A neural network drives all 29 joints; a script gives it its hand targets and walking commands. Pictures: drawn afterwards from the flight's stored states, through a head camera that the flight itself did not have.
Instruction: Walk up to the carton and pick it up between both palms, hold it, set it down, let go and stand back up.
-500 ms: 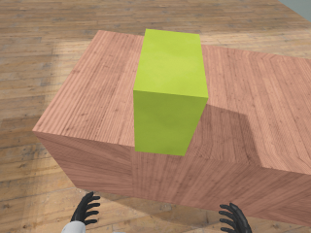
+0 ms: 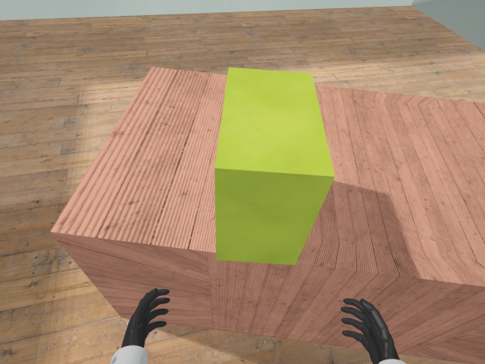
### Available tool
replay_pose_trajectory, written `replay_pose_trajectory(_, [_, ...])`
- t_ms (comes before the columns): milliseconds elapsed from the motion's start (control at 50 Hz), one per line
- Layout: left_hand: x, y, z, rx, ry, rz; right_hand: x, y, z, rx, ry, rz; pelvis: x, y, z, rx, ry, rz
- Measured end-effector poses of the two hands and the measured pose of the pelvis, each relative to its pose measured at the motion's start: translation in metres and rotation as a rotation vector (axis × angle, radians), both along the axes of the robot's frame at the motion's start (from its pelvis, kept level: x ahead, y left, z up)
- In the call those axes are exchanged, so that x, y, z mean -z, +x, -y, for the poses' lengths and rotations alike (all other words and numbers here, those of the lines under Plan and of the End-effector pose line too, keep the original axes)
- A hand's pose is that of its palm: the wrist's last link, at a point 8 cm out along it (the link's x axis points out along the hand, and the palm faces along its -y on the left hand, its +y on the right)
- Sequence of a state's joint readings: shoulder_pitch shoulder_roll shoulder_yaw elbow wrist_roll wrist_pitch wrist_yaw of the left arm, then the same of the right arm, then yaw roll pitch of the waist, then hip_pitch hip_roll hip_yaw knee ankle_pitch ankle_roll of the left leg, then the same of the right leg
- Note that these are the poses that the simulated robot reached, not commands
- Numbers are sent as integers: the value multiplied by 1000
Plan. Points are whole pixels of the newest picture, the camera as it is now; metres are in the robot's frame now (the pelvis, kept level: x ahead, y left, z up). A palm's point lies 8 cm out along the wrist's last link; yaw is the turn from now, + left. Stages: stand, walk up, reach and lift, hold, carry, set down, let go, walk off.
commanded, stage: reach and lift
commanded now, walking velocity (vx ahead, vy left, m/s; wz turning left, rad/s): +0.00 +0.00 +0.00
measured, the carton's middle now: (262, 169) +0.50 +0.00 +0.01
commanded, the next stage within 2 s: none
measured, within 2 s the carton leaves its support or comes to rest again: neither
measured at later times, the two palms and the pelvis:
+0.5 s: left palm (146, 296) +0.23 +0.19 -0.04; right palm (374, 305) +0.24 -0.21 -0.04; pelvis +0.00 -0.01 -0.01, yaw +1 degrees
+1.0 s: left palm (152, 241) +0.30 +0.19 +0.02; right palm (372, 253) +0.31 -0.19 +0.02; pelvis -0.01 -0.02 +0.00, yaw +0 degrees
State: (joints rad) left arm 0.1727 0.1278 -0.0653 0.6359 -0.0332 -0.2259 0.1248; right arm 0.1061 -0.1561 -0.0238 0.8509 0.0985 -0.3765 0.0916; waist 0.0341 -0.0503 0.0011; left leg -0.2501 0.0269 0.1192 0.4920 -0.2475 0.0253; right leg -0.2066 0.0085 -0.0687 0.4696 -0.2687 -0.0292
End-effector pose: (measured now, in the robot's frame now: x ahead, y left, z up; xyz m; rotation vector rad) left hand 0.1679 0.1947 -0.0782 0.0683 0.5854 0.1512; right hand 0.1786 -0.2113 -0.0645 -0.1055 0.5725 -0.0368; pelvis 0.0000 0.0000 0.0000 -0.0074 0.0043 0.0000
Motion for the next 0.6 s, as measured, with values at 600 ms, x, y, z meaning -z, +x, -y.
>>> replay_pose_trajectory(600, [-40,72,9,-1,-6,309,-28,77,-6,11,53,278,6,1,15,-19,6,-58])
